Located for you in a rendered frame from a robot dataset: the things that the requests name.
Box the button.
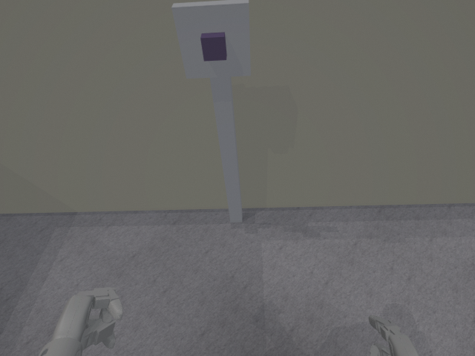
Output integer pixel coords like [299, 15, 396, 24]
[200, 32, 227, 61]

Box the robot right hand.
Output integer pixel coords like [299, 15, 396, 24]
[369, 315, 420, 356]

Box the panel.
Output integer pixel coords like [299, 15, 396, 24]
[171, 0, 251, 223]

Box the robot left hand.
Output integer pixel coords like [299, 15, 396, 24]
[51, 287, 123, 350]

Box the robot left forearm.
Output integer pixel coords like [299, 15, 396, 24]
[39, 337, 82, 356]

